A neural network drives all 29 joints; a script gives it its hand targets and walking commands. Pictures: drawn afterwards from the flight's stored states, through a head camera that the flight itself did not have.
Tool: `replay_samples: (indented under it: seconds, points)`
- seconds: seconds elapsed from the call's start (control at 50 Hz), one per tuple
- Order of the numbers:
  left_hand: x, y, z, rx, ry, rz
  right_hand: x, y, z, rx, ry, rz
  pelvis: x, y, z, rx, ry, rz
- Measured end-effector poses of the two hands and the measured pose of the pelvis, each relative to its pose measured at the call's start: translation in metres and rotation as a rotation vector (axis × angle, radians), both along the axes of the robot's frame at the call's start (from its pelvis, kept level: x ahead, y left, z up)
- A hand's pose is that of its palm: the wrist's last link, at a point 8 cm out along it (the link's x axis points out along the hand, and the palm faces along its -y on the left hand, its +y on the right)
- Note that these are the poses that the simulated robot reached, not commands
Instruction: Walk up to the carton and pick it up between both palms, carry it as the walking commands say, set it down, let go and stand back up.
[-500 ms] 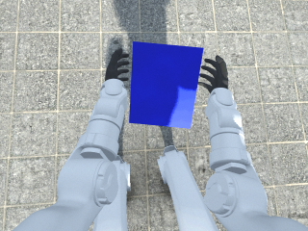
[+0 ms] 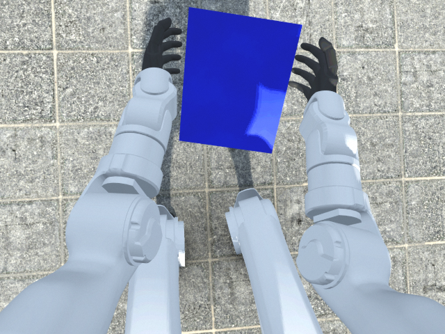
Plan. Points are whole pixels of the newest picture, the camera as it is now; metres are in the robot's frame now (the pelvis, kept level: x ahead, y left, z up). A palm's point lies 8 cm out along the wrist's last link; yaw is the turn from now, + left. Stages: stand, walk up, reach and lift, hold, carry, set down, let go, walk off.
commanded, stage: set down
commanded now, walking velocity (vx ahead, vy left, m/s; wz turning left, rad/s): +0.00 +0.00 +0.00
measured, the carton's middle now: (234, 81) +0.53 -0.10 -0.23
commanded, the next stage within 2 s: none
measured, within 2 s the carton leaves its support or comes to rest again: neither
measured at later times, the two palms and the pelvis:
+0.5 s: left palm (162, 75) +0.55 +0.04 -0.21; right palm (301, 95) +0.48 -0.22 -0.19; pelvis +0.00 +0.00 -0.05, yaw +0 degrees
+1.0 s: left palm (168, 72) +0.57 +0.03 -0.24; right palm (300, 92) +0.49 -0.23 -0.23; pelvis +0.01 +0.00 -0.07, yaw +0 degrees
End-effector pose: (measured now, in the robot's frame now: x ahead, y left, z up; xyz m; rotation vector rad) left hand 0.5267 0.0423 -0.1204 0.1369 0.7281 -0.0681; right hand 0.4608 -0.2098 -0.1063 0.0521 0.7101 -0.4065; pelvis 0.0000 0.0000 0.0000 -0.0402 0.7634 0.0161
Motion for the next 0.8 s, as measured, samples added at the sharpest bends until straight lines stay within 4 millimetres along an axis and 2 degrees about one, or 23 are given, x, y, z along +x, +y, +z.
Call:
replay_samples:
  seconds: [0.62,0.8]
  points:
    - [0.028,-0.002,-0.107,0.018,0.044,-0.048,0.023,-0.006,-0.107,0.032,0.029,0.038,0.001,0.002,-0.06,-0.003,-0.017,-0.001]
    - [0.036,-0.009,-0.113,-0.003,0.059,-0.083,0.029,-0.017,-0.118,0.039,0.045,0.04,0.007,0.001,-0.067,0.002,-0.048,0.002]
